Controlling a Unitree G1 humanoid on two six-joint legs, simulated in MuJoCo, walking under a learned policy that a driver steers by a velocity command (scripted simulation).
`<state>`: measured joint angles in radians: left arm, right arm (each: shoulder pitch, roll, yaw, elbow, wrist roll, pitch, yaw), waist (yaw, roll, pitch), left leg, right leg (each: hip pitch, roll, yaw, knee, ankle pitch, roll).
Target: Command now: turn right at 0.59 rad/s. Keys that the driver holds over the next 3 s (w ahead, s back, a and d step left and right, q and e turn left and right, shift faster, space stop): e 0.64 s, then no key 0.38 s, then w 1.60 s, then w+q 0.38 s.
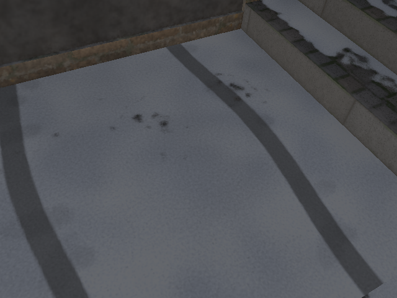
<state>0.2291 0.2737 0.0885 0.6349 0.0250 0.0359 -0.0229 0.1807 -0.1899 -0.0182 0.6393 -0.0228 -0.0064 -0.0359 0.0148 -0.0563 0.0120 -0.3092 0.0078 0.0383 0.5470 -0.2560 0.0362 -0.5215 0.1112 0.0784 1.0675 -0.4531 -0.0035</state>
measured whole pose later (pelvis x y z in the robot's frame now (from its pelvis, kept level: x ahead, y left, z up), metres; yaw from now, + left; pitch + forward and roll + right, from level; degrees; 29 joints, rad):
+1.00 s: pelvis +0.02 +0.04 +0.01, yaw -28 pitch +1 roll -1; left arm 0.22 0.28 0.07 0.74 0.02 0.06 -0.03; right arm 0.16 -0.19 -0.01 0.66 -0.02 0.02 -0.03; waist 0.00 -0.06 0.04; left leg -0.27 -0.03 0.01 0.47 -0.22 0.06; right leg -0.38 0.08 0.13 0.90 -0.42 0.04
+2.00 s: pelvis +0.40 -0.08 +0.00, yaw -28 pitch +1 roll +1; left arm 0.05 0.20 0.02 0.82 0.04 -0.03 -0.06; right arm 0.50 -0.18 -0.02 0.94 -0.01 -0.09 0.00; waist -0.05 -0.03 0.04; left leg 0.08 -0.09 0.08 0.19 -0.29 0.08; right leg -0.65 -0.06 -0.06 0.67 0.01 -0.04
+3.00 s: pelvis +0.92 -0.33 +0.01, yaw -20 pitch +1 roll +0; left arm 0.06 0.23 0.03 0.85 0.04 -0.05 -0.02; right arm 0.42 -0.21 -0.06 1.00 -0.01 -0.06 0.01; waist -0.06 -0.03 0.04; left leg -0.09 -0.12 -0.05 0.27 -0.19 0.11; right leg -0.62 -0.10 0.03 0.77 -0.08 0.03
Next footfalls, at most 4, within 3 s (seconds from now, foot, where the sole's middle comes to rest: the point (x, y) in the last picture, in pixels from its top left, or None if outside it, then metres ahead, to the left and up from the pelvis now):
0.28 right None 0.03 -0.10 -0.77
0.80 left None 0.12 0.09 -0.77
1.18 right None -0.01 -0.05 -0.77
1.58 left None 0.36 0.02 -0.77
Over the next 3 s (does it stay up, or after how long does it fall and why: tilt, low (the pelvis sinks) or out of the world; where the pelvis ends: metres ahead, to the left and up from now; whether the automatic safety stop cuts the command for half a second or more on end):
stays up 0.92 -0.33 0.01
